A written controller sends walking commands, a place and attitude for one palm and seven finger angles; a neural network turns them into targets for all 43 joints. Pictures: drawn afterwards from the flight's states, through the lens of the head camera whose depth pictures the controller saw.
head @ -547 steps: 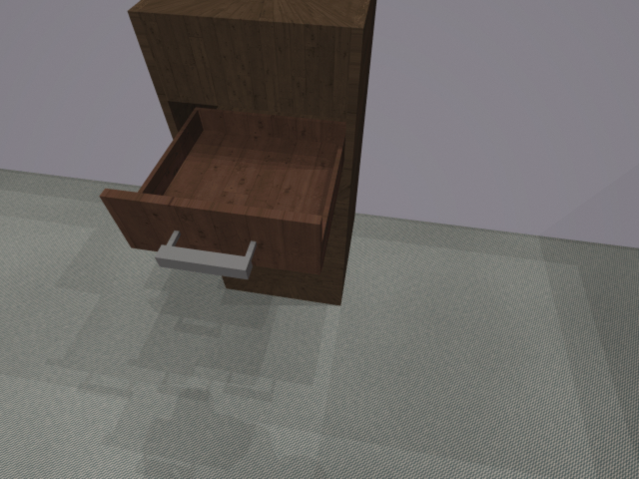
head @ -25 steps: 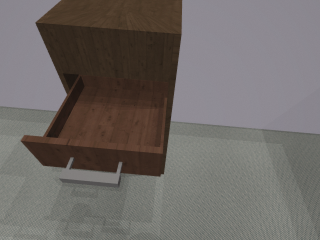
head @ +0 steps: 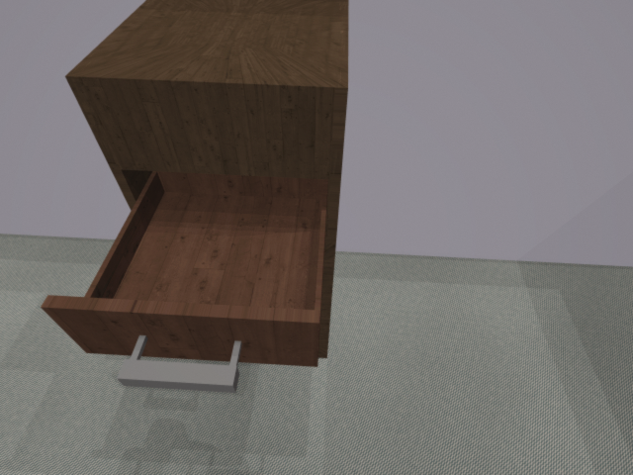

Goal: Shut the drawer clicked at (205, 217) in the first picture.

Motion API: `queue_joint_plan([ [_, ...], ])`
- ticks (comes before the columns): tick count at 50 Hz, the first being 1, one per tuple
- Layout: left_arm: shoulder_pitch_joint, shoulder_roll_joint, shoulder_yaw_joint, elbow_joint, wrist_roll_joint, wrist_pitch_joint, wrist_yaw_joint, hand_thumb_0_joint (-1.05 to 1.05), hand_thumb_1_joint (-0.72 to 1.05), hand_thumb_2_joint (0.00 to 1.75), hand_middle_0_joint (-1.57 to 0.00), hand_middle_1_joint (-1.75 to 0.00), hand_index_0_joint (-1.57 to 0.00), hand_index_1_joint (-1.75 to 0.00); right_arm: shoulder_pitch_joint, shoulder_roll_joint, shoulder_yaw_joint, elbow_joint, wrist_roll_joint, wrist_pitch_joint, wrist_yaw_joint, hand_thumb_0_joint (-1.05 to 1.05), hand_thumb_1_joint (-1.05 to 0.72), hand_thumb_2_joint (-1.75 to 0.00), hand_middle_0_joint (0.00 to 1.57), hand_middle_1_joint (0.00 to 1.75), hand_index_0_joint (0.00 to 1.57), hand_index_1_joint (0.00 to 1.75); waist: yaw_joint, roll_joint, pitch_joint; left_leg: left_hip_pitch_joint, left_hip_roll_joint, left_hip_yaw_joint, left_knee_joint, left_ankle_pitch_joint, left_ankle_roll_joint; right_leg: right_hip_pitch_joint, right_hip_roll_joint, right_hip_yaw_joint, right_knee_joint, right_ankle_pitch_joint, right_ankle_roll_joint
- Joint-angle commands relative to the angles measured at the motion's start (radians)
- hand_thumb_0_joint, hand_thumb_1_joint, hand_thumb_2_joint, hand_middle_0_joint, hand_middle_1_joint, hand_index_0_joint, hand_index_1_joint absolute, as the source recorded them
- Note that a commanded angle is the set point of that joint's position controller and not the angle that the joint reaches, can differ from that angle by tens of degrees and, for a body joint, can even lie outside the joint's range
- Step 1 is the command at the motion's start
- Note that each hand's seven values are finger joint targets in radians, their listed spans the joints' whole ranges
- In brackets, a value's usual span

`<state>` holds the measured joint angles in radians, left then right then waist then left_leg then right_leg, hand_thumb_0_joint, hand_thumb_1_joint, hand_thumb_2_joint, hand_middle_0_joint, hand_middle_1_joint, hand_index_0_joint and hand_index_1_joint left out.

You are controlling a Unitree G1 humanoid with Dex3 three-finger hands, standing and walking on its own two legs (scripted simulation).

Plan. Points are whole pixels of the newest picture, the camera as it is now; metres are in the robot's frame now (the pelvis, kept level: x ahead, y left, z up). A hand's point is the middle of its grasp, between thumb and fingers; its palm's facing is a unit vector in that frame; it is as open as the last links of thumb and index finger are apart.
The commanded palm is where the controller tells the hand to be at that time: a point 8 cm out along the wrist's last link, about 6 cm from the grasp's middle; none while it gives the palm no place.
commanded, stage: come to a stop and stand still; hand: left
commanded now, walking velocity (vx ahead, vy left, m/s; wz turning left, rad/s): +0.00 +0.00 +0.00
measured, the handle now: (184, 360) +0.28 +0.21 -0.07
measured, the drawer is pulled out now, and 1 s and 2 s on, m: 0.30 0.29 0.28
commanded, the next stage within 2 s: look again from close up in 0.12 s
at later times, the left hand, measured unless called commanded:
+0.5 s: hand out of the picture +0.04 +0.19 -0.17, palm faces +0.00 -0.97 -0.23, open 7.4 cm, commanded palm none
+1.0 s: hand (173, 457) +0.15 +0.19 -0.06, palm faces +0.26 -0.96 -0.13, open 7.0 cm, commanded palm +0.09 +0.22 -0.06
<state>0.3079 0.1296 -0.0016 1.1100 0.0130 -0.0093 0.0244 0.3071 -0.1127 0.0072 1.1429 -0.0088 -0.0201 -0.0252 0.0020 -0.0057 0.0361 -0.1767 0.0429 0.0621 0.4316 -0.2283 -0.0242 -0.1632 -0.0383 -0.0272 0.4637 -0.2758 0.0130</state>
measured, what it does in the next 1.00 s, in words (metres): stands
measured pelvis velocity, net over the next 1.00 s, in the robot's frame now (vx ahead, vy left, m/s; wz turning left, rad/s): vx -0.01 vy -0.01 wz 0.04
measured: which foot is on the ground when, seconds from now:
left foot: down 0.00-1.00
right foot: down 0.00-1.00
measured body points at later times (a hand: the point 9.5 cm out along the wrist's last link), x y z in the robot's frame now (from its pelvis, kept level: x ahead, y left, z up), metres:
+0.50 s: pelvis +0.01 +0.01 -0.01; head +0.01 +0.00 +0.44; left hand +0.04 +0.24 -0.16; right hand +0.02 -0.22 -0.17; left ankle +0.00 +0.13 -0.74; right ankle -0.02 -0.13 -0.74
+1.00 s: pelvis -0.01 -0.01 -0.02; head +0.00 -0.02 +0.43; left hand +0.14 +0.24 -0.05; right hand +0.11 -0.26 -0.13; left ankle +0.00 +0.13 -0.74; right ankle -0.02 -0.12 -0.74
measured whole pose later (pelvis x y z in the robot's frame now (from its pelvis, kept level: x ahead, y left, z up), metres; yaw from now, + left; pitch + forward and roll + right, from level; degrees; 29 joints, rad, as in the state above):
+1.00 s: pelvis -0.01 -0.01 -0.02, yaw +2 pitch +4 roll +1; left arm 0.47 0.15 0.09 0.23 -0.15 -0.17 0.03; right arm 0.26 -0.22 -0.05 0.80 0.01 -0.27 -0.05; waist -0.04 0.02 -0.05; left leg -0.41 0.04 0.02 0.66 -0.30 -0.03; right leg -0.38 -0.05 -0.06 0.69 -0.37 0.00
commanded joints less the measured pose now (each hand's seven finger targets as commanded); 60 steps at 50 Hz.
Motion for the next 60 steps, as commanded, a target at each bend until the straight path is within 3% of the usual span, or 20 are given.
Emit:
queue_joint_plan([
  [1,0.076,0.167,0.022,-0.038,0.005,-0.047,0.042,0.00,0.90,0.90,-0.20,-0.30,-0.20,-0.30,0.008,-0.083,-0.023,-0.130,0.002,-0.002,0.010,0.00,-0.90,-0.90,0.20,0.30,0.20,0.30,-0.031,-0.043,-0.002,-0.076,0.023,-0.039,0.123,-0.077,0.017,-0.068,-0.168,0.156,-0.109,0.327,-0.060],
  [2,0.024,0.153,0.018,-0.058,0.004,-0.047,0.035,0.00,0.90,0.90,-0.20,-0.30,-0.20,-0.30,0.061,-0.087,-0.023,-0.115,-0.002,0.000,0.013,0.00,-0.90,-0.90,0.20,0.30,0.20,0.30,-0.050,-0.035,-0.030,-0.042,0.027,-0.046,0.096,-0.065,0.022,-0.112,-0.133,0.121,-0.094,0.088,-0.075],
  [4,0.017,0.134,0.016,-0.080,0.001,-0.033,0.027,0.00,0.90,0.90,-0.20,-0.30,-0.20,-0.30,0.078,-0.117,-0.027,-0.115,-0.007,-0.006,0.013,0.00,-0.90,-0.90,0.20,0.30,0.20,0.30,-0.031,0.071,-0.040,-0.061,0.052,-0.070,0.057,0.021,0.045,-0.097,-0.063,0.071,-0.020,0.014,-0.056],
  [6,0.037,0.121,0.014,-0.081,0.002,-0.023,0.025,0.00,0.90,0.90,-0.20,-0.30,-0.20,-0.30,0.056,-0.122,-0.027,-0.133,-0.005,-0.004,0.010,0.00,-0.90,-0.90,0.20,0.30,0.20,0.30,-0.017,0.045,0.003,-0.101,0.059,-0.085,0.034,0.003,0.055,-0.102,-0.047,0.067,-0.016,-0.023,-0.053],
  [14,0.040,0.127,0.012,-0.103,0.003,-0.006,0.021,0.00,0.90,0.90,-0.20,-0.30,-0.20,-0.30,0.039,-0.148,-0.023,-0.137,-0.005,-0.005,0.007,0.00,-0.90,-0.90,0.20,0.30,0.20,0.30,-0.001,0.031,0.064,-0.103,0.066,-0.092,-0.016,0.027,0.061,-0.109,-0.039,0.064,-0.005,0.010,-0.043],
  [17,0.037,0.138,0.013,-0.110,0.003,-0.007,0.019,0.00,0.90,0.90,-0.20,-0.30,-0.20,-0.30,0.034,-0.151,-0.022,-0.137,-0.004,-0.006,0.008,0.00,-0.90,-0.90,0.20,0.30,0.20,0.30,-0.003,-0.020,0.039,-0.072,0.057,-0.069,-0.006,0.055,0.056,-0.099,-0.053,0.073,-0.016,0.055,-0.043],
  [39,0.032,0.158,0.010,-0.100,0.000,-0.010,0.015,0.00,0.90,0.90,-0.20,-0.30,-0.20,-0.30,0.003,-0.162,-0.017,-0.080,0.001,-0.007,0.003,0.00,-0.90,-0.90,0.20,0.30,0.20,0.30,-0.001,-0.005,-0.003,0.031,0.070,-0.047,-0.019,0.201,0.044,-0.060,-0.068,0.077,-0.049,0.218,-0.043],
  [40,0.108,0.175,0.022,-0.047,0.008,-0.028,0.052,0.00,0.90,0.90,-0.20,-0.30,-0.20,-0.30,-0.099,-0.185,-0.030,-0.151,0.008,-0.009,0.005,0.00,-0.90,-0.90,0.20,0.30,0.20,0.30,0.030,-0.082,0.041,-0.077,0.082,-0.020,0.208,0.195,0.010,-0.056,-0.138,0.152,-0.081,0.642,-0.015],
  [41,-0.640,0.397,0.165,-1.584,-0.192,-0.255,0.041,0.00,0.90,0.90,-0.22,-0.32,-0.22,-0.32,-0.059,-0.319,-0.053,-0.454,0.053,-0.166,-0.039,0.00,-0.90,-0.90,0.20,0.30,0.20,0.30,-0.080,0.112,-0.476,0.164,-0.038,-0.021,0.040,0.297,0.054,0.062,-0.041,0.042,0.034,0.555,-0.044],
  [42,-0.122,0.323,0.166,-1.284,-0.104,-0.209,0.082,0.00,0.90,0.90,-0.24,-0.34,-0.24,-0.34,-0.129,-0.231,-0.044,-0.405,0.034,-0.250,-0.080,0.00,-0.90,-0.90,0.20,0.30,0.20,0.30,0.023,0.258,-0.465,0.236,-0.006,-0.021,0.021,0.429,0.065,0.022,0.019,0.007,0.092,0.336,-0.058],
  [43,0.145,0.073,0.022,-1.137,-0.151,-0.083,0.107,0.00,0.90,0.90,-0.26,-0.37,-0.26,-0.37,-0.152,-0.207,-0.056,-0.398,0.057,-0.283,-0.071,0.00,-0.90,-0.90,0.20,0.30,0.20,0.30,-0.013,0.235,-0.284,0.113,0.014,-0.032,0.029,0.430,0.037,-0.090,0.018,-0.068,0.076,0.174,-0.037],
  [44,0.088,0.009,-0.006,-1.120,-0.161,-0.073,0.087,0.00,0.90,0.90,-0.28,-0.39,-0.28,-0.39,-0.103,-0.222,-0.056,-0.376,0.057,-0.290,-0.059,0.00,-0.90,-0.90,0.20,0.30,0.20,0.30,-0.046,0.115,-0.149,0.029,-0.002,-0.043,0.068,0.317,0.034,-0.156,0.018,-0.082,0.060,0.172,-0.023],
  [45,0.017,0.071,0.052,-1.153,-0.167,-0.121,0.070,0.00,0.90,0.90,-0.30,-0.41,-0.30,-0.41,-0.128,-0.242,-0.075,-0.430,0.046,-0.304,-0.058,0.00,-0.90,-0.90,0.20,0.30,0.20,0.30,-0.068,0.022,-0.042,-0.059,-0.017,-0.057,0.108,0.198,0.041,-0.237,0.020,-0.090,0.056,0.147,-0.013],
  [46,0.073,0.090,0.096,-1.096,-0.165,-0.180,0.043,0.00,0.90,0.90,-0.32,-0.43,-0.32,-0.43,-0.124,-0.255,-0.089,-0.447,0.027,-0.311,-0.054,0.00,-0.90,-0.90,0.20,0.30,0.20,0.30,-0.070,-0.083,-0.047,-0.130,-0.027,-0.053,0.145,0.116,0.040,-0.302,0.028,-0.100,0.071,0.083,-0.009],
  [48,0.357,0.011,0.103,-0.957,-0.183,-0.303,-0.049,0.00,0.90,0.90,-0.36,-0.47,-0.36,-0.47,-0.167,-0.232,-0.104,-0.520,0.018,-0.319,-0.029,0.00,-0.90,-0.90,0.20,0.30,0.20,0.30,0.019,-0.152,-0.065,-0.269,-0.040,-0.040,0.213,0.059,0.024,-0.339,0.034,-0.101,0.161,0.035,-0.020],
  [49,0.396,0.004,0.102,-0.933,-0.192,-0.366,-0.099,0.00,0.90,0.90,-0.38,-0.50,-0.38,-0.50,-0.174,-0.230,-0.104,-0.545,0.014,-0.319,-0.015,0.00,-0.90,-0.90,0.20,0.30,0.20,0.30,0.035,-0.203,-0.112,-0.336,-0.045,-0.036,0.263,0.039,0.019,-0.368,0.038,-0.095,0.222,0.027,-0.021],
  [51,0.256,0.058,0.112,-1.169,-0.216,-0.505,-0.164,0.00,0.90,0.90,-0.42,-0.54,-0.42,-0.54,-0.194,-0.235,-0.108,-0.627,0.009,-0.343,-0.006,0.00,-0.90,-0.90,0.20,0.30,0.20,0.30,0.042,-0.073,-0.257,-0.374,-0.051,-0.025,0.349,-0.005,0.026,-0.398,0.028,-0.049,0.307,-0.033,-0.026],
  [53,0.223,0.114,0.149,-1.265,-0.213,-0.602,-0.189,0.00,0.90,0.90,-0.46,-0.58,-0.46,-0.58,-0.184,-0.224,-0.106,-0.642,0.009,-0.351,0.000,0.00,-0.90,-0.90,0.20,0.30,0.20,0.30,0.031,0.055,-0.284,-0.405,-0.046,-0.027,0.416,-0.039,0.026,-0.473,0.030,-0.030,0.363,-0.086,-0.037],
  [57,0.151,0.146,0.167,-1.267,-0.234,-0.758,-0.300,0.00,0.90,0.90,-0.54,-0.67,-0.54,-0.67,-0.209,-0.217,-0.108,-0.669,0.017,-0.350,-0.001,0.00,-0.90,-0.90,0.20,0.30,0.20,0.30,-0.019,-0.020,-0.232,-0.618,-0.041,-0.052,0.587,-0.167,0.033,-0.642,0.022,0.042,0.431,-0.250,-0.036],
  [60,0.172,0.169,0.187,-1.274,-0.274,-0.670,-0.369,0.00,0.90,0.90,-0.60,-0.73,-0.60,-0.73,-0.209,-0.227,-0.103,-0.730,0.043,-0.325,-0.014,0.00,-0.90,-0.90,0.20,0.30,0.20,0.30,-0.005,0.031,-0.259,-0.650,-0.043,-0.041,0.607,-0.238,0.044,-0.620,0.011,0.093,0.399,-0.362,-0.036],
])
